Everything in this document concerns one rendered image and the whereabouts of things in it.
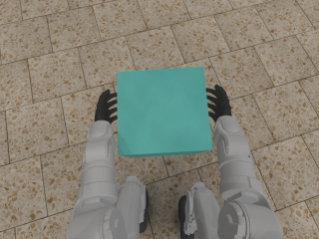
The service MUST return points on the left robot upper arm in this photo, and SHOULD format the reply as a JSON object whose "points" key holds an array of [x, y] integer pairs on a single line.
{"points": [[102, 223]]}

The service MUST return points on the right robot hand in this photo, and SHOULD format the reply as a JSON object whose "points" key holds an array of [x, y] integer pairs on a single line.
{"points": [[222, 106]]}

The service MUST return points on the right robot upper arm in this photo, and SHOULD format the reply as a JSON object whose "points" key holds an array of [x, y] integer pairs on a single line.
{"points": [[242, 220]]}

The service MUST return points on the right robot foot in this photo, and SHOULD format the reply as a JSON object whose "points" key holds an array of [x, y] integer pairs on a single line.
{"points": [[181, 217]]}

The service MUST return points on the left robot hand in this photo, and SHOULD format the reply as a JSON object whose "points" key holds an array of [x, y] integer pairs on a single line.
{"points": [[102, 111]]}

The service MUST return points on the right robot forearm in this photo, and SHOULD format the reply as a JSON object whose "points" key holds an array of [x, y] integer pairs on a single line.
{"points": [[238, 178]]}

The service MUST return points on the left robot forearm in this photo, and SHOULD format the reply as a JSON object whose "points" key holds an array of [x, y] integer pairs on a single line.
{"points": [[98, 184]]}

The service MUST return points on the carton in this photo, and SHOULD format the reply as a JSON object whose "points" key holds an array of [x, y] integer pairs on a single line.
{"points": [[162, 112]]}

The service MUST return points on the left robot shin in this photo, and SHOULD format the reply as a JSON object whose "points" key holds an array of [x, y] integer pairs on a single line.
{"points": [[133, 178]]}

